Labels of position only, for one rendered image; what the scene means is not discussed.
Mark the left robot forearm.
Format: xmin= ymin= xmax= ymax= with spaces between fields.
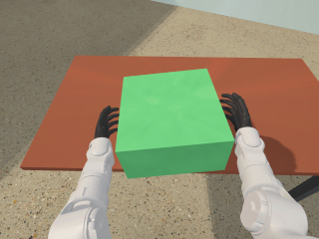
xmin=48 ymin=137 xmax=115 ymax=239

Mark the robot left hand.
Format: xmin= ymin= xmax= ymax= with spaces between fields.
xmin=94 ymin=106 xmax=120 ymax=138

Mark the right robot forearm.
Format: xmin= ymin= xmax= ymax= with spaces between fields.
xmin=234 ymin=126 xmax=308 ymax=235

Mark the table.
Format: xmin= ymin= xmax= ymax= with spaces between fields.
xmin=20 ymin=55 xmax=319 ymax=202

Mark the right robot upper arm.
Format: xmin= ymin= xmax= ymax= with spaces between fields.
xmin=240 ymin=189 xmax=319 ymax=239

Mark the left robot upper arm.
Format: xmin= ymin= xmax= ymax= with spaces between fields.
xmin=48 ymin=206 xmax=112 ymax=239

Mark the robot right hand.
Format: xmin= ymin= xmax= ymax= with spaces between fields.
xmin=219 ymin=93 xmax=252 ymax=132

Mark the carton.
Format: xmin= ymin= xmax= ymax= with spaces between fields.
xmin=115 ymin=68 xmax=235 ymax=179

